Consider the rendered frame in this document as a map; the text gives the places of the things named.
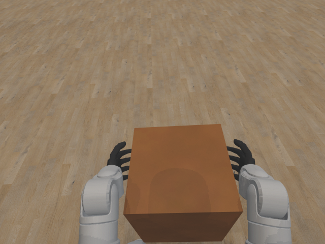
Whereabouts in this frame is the right robot forearm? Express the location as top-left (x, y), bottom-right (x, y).
top-left (239, 164), bottom-right (292, 244)

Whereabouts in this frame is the carton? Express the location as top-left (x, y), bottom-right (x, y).
top-left (123, 124), bottom-right (243, 242)

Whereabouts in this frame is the left robot hand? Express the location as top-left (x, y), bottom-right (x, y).
top-left (107, 141), bottom-right (132, 181)

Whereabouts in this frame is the left robot forearm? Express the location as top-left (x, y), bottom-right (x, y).
top-left (78, 165), bottom-right (124, 244)

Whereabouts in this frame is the right robot hand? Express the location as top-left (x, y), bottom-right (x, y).
top-left (227, 139), bottom-right (255, 181)

